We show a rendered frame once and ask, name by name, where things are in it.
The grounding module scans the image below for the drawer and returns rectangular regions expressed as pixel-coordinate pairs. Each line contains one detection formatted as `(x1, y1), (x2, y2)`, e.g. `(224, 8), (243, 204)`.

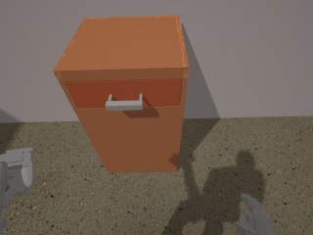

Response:
(66, 78), (181, 109)

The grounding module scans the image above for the cabinet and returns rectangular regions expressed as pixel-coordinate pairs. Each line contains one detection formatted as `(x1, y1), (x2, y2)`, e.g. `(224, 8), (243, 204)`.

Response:
(53, 15), (190, 173)

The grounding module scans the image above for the left robot hand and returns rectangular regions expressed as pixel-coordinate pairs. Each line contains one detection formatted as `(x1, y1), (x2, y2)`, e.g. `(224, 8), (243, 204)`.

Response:
(0, 147), (37, 216)

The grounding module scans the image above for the right robot hand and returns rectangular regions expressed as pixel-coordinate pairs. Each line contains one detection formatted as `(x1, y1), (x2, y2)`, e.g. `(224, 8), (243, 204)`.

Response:
(236, 193), (275, 235)

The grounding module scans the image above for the handle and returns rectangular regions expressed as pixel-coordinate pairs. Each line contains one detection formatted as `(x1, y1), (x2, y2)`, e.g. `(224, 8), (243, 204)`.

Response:
(105, 93), (143, 111)

